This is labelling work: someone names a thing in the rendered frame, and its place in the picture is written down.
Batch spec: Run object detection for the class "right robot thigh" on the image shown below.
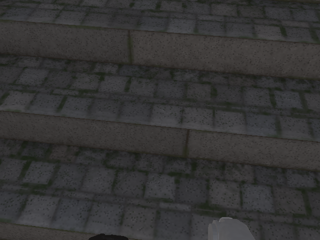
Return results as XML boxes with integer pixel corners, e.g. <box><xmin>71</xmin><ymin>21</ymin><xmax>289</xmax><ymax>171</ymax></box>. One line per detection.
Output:
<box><xmin>208</xmin><ymin>218</ymin><xmax>255</xmax><ymax>240</ymax></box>

